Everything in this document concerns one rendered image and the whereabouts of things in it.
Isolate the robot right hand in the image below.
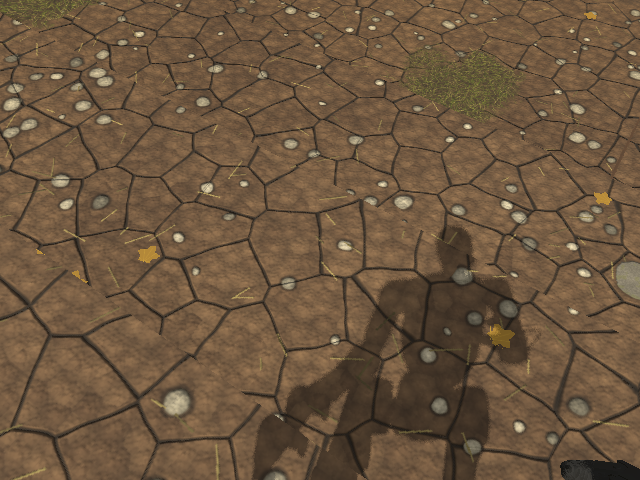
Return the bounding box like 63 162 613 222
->
560 460 640 480

